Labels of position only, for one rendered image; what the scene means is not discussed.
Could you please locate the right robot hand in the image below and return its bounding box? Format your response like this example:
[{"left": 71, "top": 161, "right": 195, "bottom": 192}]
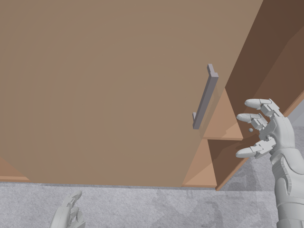
[{"left": 236, "top": 99, "right": 295, "bottom": 159}]

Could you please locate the left robot hand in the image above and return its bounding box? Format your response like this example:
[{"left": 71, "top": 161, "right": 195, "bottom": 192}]
[{"left": 49, "top": 190, "right": 86, "bottom": 228}]

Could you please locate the wardrobe door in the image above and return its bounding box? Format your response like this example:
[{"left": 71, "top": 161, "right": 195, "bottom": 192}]
[
  {"left": 0, "top": 0, "right": 263, "bottom": 187},
  {"left": 0, "top": 157, "right": 25, "bottom": 177}
]

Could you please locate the right robot forearm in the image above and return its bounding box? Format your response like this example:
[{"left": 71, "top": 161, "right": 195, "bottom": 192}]
[{"left": 270, "top": 148, "right": 304, "bottom": 228}]

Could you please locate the handle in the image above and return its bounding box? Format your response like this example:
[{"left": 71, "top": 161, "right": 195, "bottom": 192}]
[{"left": 192, "top": 64, "right": 219, "bottom": 129}]

